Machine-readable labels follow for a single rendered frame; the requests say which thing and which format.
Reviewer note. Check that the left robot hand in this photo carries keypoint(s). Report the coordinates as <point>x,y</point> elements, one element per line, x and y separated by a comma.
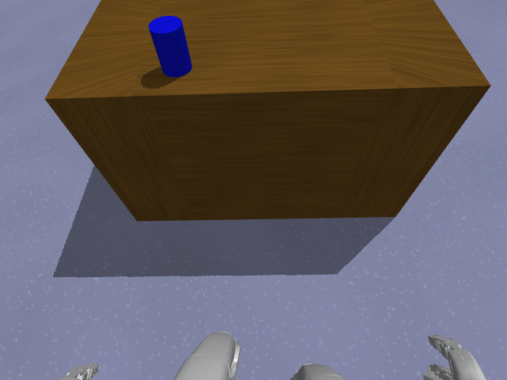
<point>85,372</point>

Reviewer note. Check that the right robot hand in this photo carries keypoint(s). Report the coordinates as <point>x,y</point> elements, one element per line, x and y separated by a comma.
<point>463,365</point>

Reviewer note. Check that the can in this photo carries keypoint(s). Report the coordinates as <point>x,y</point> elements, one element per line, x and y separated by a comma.
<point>168,35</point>

